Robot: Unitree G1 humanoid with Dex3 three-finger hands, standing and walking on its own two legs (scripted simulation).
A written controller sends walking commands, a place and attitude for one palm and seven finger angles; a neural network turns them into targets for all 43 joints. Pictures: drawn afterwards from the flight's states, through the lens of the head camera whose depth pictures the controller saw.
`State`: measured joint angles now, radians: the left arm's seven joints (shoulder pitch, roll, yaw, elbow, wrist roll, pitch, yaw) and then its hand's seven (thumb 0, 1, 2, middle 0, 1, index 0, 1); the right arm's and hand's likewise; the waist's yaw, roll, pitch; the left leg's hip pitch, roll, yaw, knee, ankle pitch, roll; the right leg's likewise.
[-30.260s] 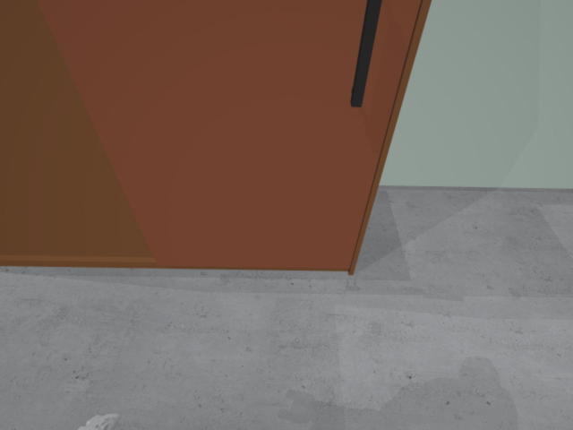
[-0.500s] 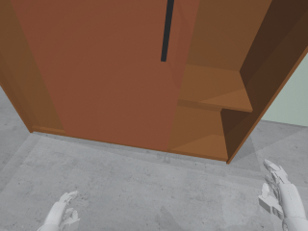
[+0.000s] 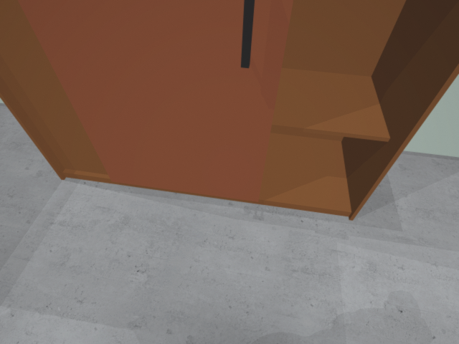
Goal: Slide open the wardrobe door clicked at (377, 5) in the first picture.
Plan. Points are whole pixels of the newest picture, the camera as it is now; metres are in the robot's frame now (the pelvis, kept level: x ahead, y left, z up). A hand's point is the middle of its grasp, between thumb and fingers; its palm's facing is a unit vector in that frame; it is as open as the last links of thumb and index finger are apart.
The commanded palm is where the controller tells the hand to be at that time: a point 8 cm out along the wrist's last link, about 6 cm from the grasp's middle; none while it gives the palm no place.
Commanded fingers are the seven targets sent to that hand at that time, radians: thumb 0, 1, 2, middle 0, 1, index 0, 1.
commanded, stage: let the arm hang, fingers relaxed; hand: right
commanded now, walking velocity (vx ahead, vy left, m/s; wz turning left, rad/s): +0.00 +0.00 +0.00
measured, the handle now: (249, 10) +0.84 +0.01 +0.19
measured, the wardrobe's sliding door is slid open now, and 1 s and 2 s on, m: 0.47 0.47 0.47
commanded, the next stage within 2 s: look to check the result in 0.48 s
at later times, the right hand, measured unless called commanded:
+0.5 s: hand out of the picture +0.00 -0.19 -0.18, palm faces -0.02 +0.98 -0.18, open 7.4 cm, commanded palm none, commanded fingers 0.00 -0.90 -0.90 0.20 0.30 0.20 0.30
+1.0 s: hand out of the picture +0.02 -0.22 -0.17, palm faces -0.04 +0.97 -0.24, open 7.4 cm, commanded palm none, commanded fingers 0.00 -0.90 -0.90 0.20 0.30 0.20 0.30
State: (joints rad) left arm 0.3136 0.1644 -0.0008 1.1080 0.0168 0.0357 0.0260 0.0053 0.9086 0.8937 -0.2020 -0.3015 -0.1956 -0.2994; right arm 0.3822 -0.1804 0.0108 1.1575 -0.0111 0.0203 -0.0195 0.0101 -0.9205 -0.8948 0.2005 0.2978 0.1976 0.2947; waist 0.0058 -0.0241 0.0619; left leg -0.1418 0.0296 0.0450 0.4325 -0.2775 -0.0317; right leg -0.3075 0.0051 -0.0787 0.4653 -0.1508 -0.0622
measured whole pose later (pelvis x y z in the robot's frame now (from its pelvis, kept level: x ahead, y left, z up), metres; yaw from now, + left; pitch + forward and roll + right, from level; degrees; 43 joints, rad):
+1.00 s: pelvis +0.00 -0.01 +0.00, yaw +1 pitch -1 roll +1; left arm 0.18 0.24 0.02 1.12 0.01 0.01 0.01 0.00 0.91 0.89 -0.20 -0.30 -0.20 -0.30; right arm 0.23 -0.24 0.00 1.14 -0.02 -0.01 -0.01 0.01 -0.91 -0.90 0.20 0.30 0.20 0.29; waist 0.01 0.00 0.05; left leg -0.10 0.06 0.03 0.38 -0.25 -0.05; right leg -0.25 0.03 -0.10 0.37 -0.11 -0.08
